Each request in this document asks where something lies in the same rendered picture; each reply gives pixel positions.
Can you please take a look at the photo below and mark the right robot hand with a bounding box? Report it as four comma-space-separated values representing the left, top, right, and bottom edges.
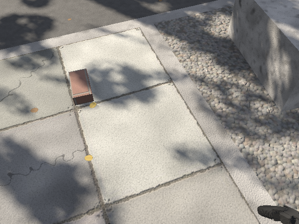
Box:
257, 205, 299, 224

